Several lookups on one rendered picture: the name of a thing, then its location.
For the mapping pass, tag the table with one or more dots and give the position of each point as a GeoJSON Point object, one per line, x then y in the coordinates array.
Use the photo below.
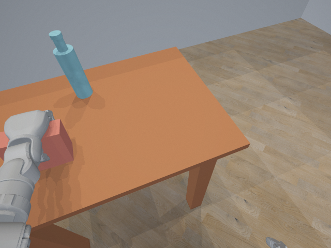
{"type": "Point", "coordinates": [149, 118]}

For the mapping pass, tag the right robot hand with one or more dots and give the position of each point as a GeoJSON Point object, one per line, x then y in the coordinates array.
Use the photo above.
{"type": "Point", "coordinates": [273, 243]}

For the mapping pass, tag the robot left forearm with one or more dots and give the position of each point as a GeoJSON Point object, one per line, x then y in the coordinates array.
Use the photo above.
{"type": "Point", "coordinates": [18, 176]}

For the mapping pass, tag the sponge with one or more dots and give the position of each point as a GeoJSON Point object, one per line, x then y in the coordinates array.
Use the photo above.
{"type": "Point", "coordinates": [56, 143]}

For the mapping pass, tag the robot left upper arm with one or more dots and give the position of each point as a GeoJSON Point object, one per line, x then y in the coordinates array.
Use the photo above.
{"type": "Point", "coordinates": [14, 235]}

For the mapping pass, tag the left robot hand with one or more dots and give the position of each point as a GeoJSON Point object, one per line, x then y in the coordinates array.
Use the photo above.
{"type": "Point", "coordinates": [31, 123]}

